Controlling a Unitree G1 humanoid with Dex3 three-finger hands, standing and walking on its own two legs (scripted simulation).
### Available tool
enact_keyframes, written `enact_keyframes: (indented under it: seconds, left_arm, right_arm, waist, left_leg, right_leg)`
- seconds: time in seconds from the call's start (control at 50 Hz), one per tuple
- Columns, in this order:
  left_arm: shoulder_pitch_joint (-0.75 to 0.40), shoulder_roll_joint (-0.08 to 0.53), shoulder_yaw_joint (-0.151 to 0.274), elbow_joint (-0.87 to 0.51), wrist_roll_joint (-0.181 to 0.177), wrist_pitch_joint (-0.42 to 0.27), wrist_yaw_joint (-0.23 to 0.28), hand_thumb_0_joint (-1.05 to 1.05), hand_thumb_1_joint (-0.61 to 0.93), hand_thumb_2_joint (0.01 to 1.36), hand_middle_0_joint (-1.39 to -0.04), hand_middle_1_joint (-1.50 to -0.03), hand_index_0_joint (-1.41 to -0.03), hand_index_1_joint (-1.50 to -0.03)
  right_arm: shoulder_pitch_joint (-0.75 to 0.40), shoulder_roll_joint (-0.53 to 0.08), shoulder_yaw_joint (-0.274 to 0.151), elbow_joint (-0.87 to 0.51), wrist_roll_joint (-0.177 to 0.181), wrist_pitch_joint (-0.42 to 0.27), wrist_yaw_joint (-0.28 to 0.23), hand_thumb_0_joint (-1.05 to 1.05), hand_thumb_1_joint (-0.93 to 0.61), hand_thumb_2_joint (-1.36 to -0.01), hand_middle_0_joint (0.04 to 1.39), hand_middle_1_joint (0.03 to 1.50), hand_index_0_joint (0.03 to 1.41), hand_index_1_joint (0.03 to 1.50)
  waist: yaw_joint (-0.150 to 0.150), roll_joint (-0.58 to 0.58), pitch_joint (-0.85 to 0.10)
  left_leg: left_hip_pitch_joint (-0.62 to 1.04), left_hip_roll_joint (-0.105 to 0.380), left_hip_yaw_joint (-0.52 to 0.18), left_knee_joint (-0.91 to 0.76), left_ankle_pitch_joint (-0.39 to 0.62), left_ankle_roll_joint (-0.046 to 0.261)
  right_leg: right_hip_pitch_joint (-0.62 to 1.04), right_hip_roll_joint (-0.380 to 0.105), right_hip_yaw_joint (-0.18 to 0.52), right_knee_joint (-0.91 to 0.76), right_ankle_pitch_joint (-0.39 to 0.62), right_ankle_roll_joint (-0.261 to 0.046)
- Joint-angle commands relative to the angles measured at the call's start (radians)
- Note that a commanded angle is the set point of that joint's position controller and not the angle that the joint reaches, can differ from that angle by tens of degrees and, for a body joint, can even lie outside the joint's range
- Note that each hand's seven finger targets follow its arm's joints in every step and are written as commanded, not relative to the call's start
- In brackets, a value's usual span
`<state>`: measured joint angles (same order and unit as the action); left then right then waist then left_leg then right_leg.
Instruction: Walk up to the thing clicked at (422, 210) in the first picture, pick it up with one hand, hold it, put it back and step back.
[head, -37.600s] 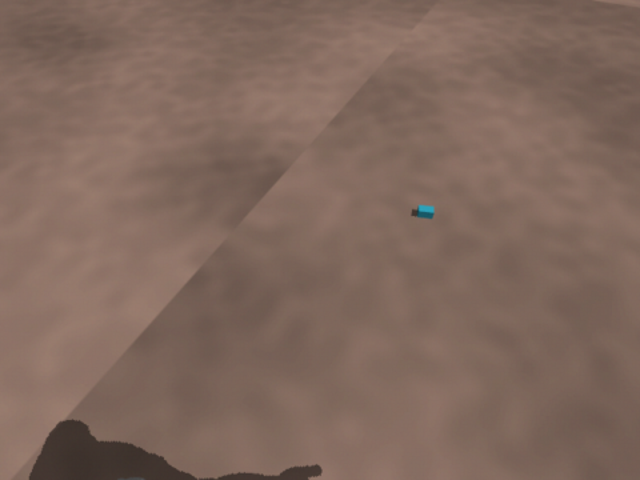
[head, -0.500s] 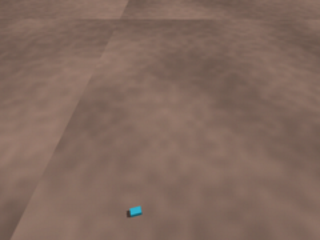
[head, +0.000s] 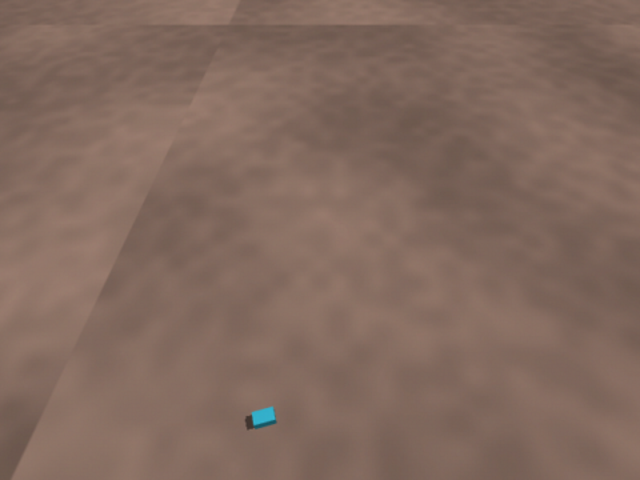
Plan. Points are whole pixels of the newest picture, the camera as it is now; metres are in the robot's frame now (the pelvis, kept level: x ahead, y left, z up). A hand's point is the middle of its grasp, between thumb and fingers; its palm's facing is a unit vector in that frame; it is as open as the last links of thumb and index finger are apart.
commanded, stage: stand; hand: left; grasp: from above
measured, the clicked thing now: (264, 417) +0.41 +0.22 -0.76
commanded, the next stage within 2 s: step back in 1.14 s
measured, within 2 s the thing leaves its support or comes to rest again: neither
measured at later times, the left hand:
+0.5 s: hand out of the picture +0.09 +0.24 -0.16, palm faces +0.01 -0.94 -0.33, open 7.3 cm
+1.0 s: hand out of the picture +0.09 +0.25 -0.16, palm faces -0.01 -0.94 -0.34, open 7.3 cm
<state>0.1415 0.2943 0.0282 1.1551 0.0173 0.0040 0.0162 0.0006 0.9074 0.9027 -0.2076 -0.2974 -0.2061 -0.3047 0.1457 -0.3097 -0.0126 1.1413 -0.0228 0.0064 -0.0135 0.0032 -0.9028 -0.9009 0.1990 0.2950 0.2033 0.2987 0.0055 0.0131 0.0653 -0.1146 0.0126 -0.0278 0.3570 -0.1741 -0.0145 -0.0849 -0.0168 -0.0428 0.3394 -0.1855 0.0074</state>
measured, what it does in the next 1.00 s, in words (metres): stands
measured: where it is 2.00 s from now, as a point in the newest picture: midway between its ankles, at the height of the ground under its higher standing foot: outside the picture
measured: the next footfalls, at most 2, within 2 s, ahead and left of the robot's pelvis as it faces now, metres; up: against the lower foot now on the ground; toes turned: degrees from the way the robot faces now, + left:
right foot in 1.90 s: -0.11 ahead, -0.08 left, +0.00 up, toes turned -4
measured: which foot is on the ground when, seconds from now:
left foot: down 0.00-1.00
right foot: down 0.00-1.00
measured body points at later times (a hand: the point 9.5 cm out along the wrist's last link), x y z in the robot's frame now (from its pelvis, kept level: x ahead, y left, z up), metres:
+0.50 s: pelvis +0.01 +0.00 +0.00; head +0.02 +0.00 +0.45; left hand +0.09 +0.29 -0.13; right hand +0.09 -0.29 -0.14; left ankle +0.02 +0.13 -0.75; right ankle +0.00 -0.12 -0.75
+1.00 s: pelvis +0.02 +0.00 +0.00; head +0.02 +0.00 +0.45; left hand +0.09 +0.29 -0.13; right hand +0.08 -0.30 -0.14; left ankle +0.02 +0.13 -0.75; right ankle +0.00 -0.12 -0.75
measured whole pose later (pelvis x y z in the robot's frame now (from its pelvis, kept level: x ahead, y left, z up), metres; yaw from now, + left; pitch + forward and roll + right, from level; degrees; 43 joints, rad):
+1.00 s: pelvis +0.02 +0.00 +0.00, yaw -1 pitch -3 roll +0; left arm 0.11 0.33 0.02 1.14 0.01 0.00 0.00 0.00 0.91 0.90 -0.21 -0.30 -0.21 -0.30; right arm 0.11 -0.33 0.00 1.14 -0.02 0.00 0.00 0.00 -0.90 -0.90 0.20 0.30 0.20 0.30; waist 0.00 0.01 0.05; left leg -0.10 0.01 -0.02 0.32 -0.18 -0.02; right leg -0.08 -0.02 -0.03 0.31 -0.19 0.01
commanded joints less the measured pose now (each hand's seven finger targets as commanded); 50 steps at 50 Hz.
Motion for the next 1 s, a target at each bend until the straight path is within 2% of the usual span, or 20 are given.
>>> enact_keyframes:
  seconds: [0.0, 0.04, 0.08, 0.1, 0.2, 0.24, 0.34, 0.36, 0.42, 0.52, 0.56, 0.66, 0.68, 0.72, 0.8, 0.98]
  left_arm:
    - [-0.037, 0.207, 0.038, -0.052, 0.002, -0.023, 0.01, 0.0, 0.9, 0.9, -0.2, -0.3, -0.2, -0.301]
    - [-0.036, 0.195, 0.035, -0.051, 0.002, -0.024, 0.009, 0.0, 0.9, 0.9, -0.2, -0.3, -0.2, -0.301]
    - [-0.041, 0.202, 0.037, -0.054, 0.001, -0.026, 0.011, 0.0, 0.9, 0.9, -0.2, -0.3, -0.2, -0.301]
    - [-0.046, 0.199, 0.037, -0.055, 0.0, -0.028, 0.011, 0.0, 0.9, 0.9, -0.2, -0.3, -0.2, -0.301]
    - [-0.048, 0.201, 0.038, -0.056, -0.001, -0.028, 0.011, 0.0, 0.9, 0.9, -0.2, -0.3, -0.2, -0.301]
    - [-0.049, 0.202, 0.037, -0.054, -0.001, -0.027, 0.01, 0.0, 0.9, 0.9, -0.2, -0.3, -0.2, -0.301]
    - [-0.061, 0.208, 0.037, -0.055, 0.0, -0.026, 0.008, 0.0, 0.9, 0.9, -0.2, -0.3, -0.2, -0.301]
    - [-0.062, 0.217, 0.039, -0.062, 0.001, -0.03, 0.008, 0.0, 0.9, 0.9, -0.2, -0.3, -0.2, -0.301]
    - [-0.068, 0.218, 0.039, -0.064, -0.001, -0.033, 0.008, 0.0, 0.9, 0.9, -0.2, -0.3, -0.2, -0.301]
    - [-0.074, 0.224, 0.037, -0.068, -0.003, -0.032, 0.008, 0.0, 0.9, 0.9, -0.2, -0.3, -0.2, -0.301]
    - [-0.07, 0.232, 0.038, -0.072, -0.003, -0.034, 0.006, 0.0, 0.9, 0.9, -0.2, -0.3, -0.2, -0.301]
    - [-0.074, 0.231, 0.035, -0.073, -0.003, -0.032, 0.004, 0.0, 0.9, 0.9, -0.2, -0.3, -0.2, -0.3]
    - [-0.072, 0.232, 0.034, -0.071, -0.004, -0.03, 0.003, 0.0, 0.9, 0.9, -0.2, -0.3, -0.2, -0.3]
    - [-0.069, 0.235, 0.033, -0.074, -0.003, -0.032, 0.003, 0.0, 0.9, 0.9, -0.2, -0.3, -0.2, -0.3]
    - [-0.074, 0.235, 0.031, -0.075, -0.003, -0.032, 0.002, 0.0, 0.9, 0.9, -0.2, -0.3, -0.2, -0.3]
    - [-0.067, 0.242, 0.029, -0.076, -0.002, -0.035, 0.0, 0.0, 0.9, 0.9, -0.2, -0.3, -0.2, -0.3]
  right_arm:
    - [-0.037, -0.186, -0.028, -0.053, 0.003, -0.025, -0.012, 0.0, -0.9, -0.9, 0.2, 0.3, 0.2, 0.3]
    - [-0.032, -0.183, -0.027, -0.052, 0.003, -0.027, -0.013, 0.0, -0.9, -0.9, 0.2, 0.3, 0.2, 0.3]
    - [-0.047, -0.193, -0.028, -0.055, 0.002, -0.029, -0.013, 0.0, -0.9, -0.9, 0.2, 0.3, 0.2, 0.3]
    - [-0.044, -0.195, -0.03, -0.057, 0.004, -0.031, -0.013, 0.0, -0.9, -0.9, 0.2, 0.3, 0.2, 0.3]
    - [-0.048, -0.194, -0.03, -0.054, 0.004, -0.032, -0.014, 0.0, -0.9, -0.9, 0.2, 0.3, 0.2, 0.3]
    - [-0.052, -0.193, -0.028, -0.051, 0.004, -0.03, -0.014, 0.0, -0.9, -0.9, 0.2, 0.3, 0.2, 0.3]
    - [-0.061, -0.197, -0.029, -0.053, 0.005, -0.029, -0.012, 0.0, -0.9, -0.9, 0.2, 0.3, 0.2, 0.3]
    - [-0.072, -0.205, -0.032, -0.06, 0.004, -0.031, -0.011, 0.0, -0.9, -0.9, 0.2, 0.3, 0.2, 0.3]
    - [-0.072, -0.207, -0.032, -0.059, 0.006, -0.032, -0.011, 0.0, -0.9, -0.9, 0.2, 0.3, 0.2, 0.3]
    - [-0.072, -0.207, -0.032, -0.059, 0.005, -0.031, -0.009, 0.0, -0.9, -0.9, 0.2, 0.3, 0.2, 0.3]
    - [-0.079, -0.217, -0.033, -0.061, 0.005, -0.034, -0.009, 0.0, -0.9, -0.9, 0.2, 0.3, 0.2, 0.3]
    - [-0.076, -0.217, -0.029, -0.06, 0.006, -0.032, -0.007, 0.0, -0.9, -0.9, 0.2, 0.3, 0.2, 0.3]
    - [-0.08, -0.219, -0.029, -0.06, 0.007, -0.032, -0.006, 0.0, -0.9, -0.9, 0.2, 0.3, 0.2, 0.3]
    - [-0.082, -0.223, -0.031, -0.061, 0.006, -0.034, -0.005, 0.0, -0.9, -0.9, 0.2, 0.3, 0.2, 0.3]
    - [-0.08, -0.228, -0.03, -0.058, 0.007, -0.031, -0.005, 0.0, -0.9, -0.9, 0.2, 0.3, 0.2, 0.3]
    - [-0.086, -0.229, -0.029, -0.063, 0.006, -0.032, -0.001, 0.0, -0.9, -0.9, 0.2, 0.3, 0.2, 0.3]
  waist:
    - [0.003, 0.003, -0.024]
    - [0.001, 0.002, -0.06]
    - [0.005, -0.007, -0.053]
    - [0.001, -0.012, -0.074]
    - [0.001, -0.009, -0.081]
    - [0.002, -0.01, -0.055]
    - [-0.001, -0.007, -0.034]
    - [0.002, -0.006, -0.06]
    - [-0.002, -0.006, -0.079]
    - [-0.006, -0.004, -0.07]
    - [-0.002, -0.001, -0.089]
    - [-0.004, -0.004, -0.072]
    - [-0.001, -0.005, -0.058]
    - [-0.002, -0.003, -0.08]
    - [-0.004, -0.003, -0.058]
    - [-0.002, -0.009, -0.067]
  left_leg:
    - [-0.035, 0.09, -0.087, -0.079, 0.023, 0.034]
    - [-0.007, 0.097, -0.082, -0.07, 0.094, 0.036]
    - [0.003, 0.1, -0.082, -0.067, 0.124, 0.036]
    - [0.015, 0.103, -0.078, -0.057, 0.169, 0.038]
    - [0.032, 0.105, -0.072, -0.057, 0.22, 0.034]
    - [0.018, 0.103, -0.074, -0.069, 0.169, 0.031]
    - [-0.002, 0.102, -0.075, -0.084, 0.103, 0.029]
    - [0.021, 0.107, -0.073, -0.071, 0.147, 0.033]
    - [0.03, 0.11, -0.07, -0.062, 0.169, 0.034]
    - [0.018, 0.108, -0.068, -0.072, 0.162, 0.03]
    - [0.037, 0.112, -0.066, -0.065, 0.182, 0.033]
    - [0.014, 0.11, -0.067, -0.081, 0.16, 0.03]
    - [0.017, 0.11, -0.071, -0.086, 0.147, 0.028]
    - [0.032, 0.113, -0.07, -0.076, 0.171, 0.031]
    - [0.01, 0.111, -0.073, -0.088, 0.113, 0.029]
    - [0.014, 0.11, -0.073, -0.084, 0.117, 0.032]
  right_leg:
    - [-0.011, -0.103, 0.098, -0.076, 0.023, -0.014]
    - [0.008, -0.111, 0.099, -0.066, 0.087, -0.017]
    - [0.001, -0.108, 0.095, -0.069, 0.098, -0.013]
    - [0.015, -0.114, 0.096, -0.061, 0.151, -0.015]
    - [0.023, -0.111, 0.087, -0.053, 0.2, -0.013]
    - [0.007, -0.106, 0.088, -0.066, 0.143, -0.009]
    - [-0.005, -0.105, 0.092, -0.081, 0.079, -0.009]
    - [0.004, -0.112, 0.093, -0.072, 0.121, -0.014]
    - [0.019, -0.115, 0.098, -0.072, 0.158, -0.013]
    - [0.017, -0.113, 0.094, -0.07, 0.149, -0.016]
    - [0.022, -0.118, 0.101, -0.068, 0.176, -0.019]
    - [0.019, -0.113, 0.095, -0.066, 0.154, -0.017]
    - [0.008, -0.11, 0.092, -0.068, 0.121, -0.017]
    - [0.01, -0.114, 0.094, -0.069, 0.151, -0.019]
    - [0.003, -0.113, 0.095, -0.076, 0.096, -0.016]
    - [0.0, -0.114, 0.096, -0.074, 0.105, -0.019]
